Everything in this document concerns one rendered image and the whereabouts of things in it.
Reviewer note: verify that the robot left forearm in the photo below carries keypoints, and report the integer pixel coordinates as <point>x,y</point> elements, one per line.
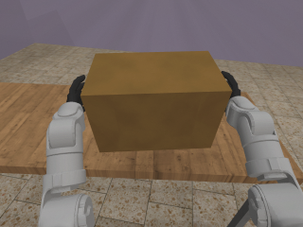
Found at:
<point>64,152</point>

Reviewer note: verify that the robot right hand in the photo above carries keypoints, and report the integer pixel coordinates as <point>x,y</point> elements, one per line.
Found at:
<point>233,85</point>

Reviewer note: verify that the table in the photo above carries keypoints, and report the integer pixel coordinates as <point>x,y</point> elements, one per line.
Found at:
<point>26,110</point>

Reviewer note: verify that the robot right upper arm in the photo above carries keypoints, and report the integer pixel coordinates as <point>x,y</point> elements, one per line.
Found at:
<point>275,205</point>

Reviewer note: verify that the carton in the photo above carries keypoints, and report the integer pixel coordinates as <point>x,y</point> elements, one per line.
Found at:
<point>138,101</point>

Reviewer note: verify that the robot left upper arm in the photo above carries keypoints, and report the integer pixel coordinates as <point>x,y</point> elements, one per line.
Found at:
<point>68,211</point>

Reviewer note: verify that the robot left hand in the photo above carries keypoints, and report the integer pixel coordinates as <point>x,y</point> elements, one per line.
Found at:
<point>75,91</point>

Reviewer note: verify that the robot right forearm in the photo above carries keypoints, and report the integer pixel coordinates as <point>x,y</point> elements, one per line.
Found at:
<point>264,156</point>

